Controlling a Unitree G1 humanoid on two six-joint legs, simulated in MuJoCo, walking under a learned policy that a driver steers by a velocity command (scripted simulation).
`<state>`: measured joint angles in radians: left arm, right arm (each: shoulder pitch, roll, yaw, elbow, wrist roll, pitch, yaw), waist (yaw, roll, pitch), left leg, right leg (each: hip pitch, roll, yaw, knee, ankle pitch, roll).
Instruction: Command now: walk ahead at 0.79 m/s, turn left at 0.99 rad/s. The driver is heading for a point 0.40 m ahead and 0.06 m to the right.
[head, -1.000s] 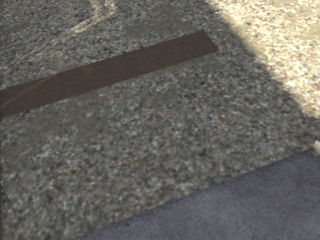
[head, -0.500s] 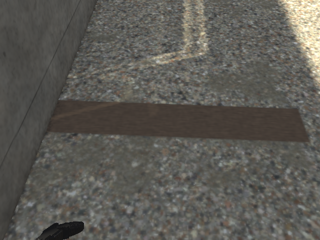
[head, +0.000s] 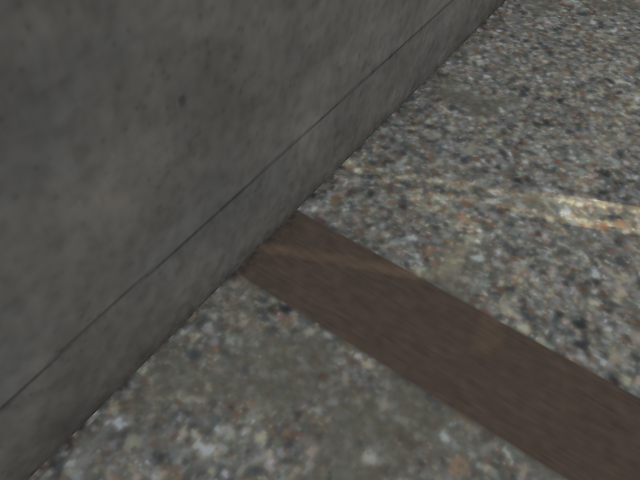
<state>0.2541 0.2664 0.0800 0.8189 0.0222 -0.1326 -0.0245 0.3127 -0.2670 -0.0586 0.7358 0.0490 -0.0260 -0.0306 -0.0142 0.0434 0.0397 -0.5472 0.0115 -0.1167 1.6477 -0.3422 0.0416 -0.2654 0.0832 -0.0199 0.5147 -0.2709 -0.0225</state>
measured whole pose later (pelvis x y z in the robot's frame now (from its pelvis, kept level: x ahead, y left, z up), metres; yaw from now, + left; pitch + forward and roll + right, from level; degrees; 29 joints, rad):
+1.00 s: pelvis +0.31 -0.13 +0.01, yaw +16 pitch +0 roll +0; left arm 0.09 0.24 -0.04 0.80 0.02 -0.04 -0.04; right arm 0.27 -0.26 -0.01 0.81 -0.03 0.03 -0.04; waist -0.02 -0.01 0.04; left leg -0.26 0.04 -0.11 0.49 -0.23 -0.08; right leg -0.24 0.05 0.00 0.51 -0.26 -0.05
